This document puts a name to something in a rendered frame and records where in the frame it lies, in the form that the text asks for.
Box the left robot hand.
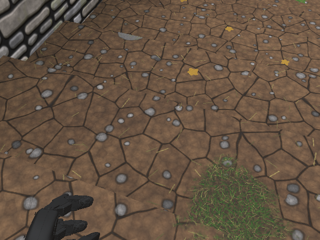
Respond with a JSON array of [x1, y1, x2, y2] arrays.
[[24, 193, 100, 240]]

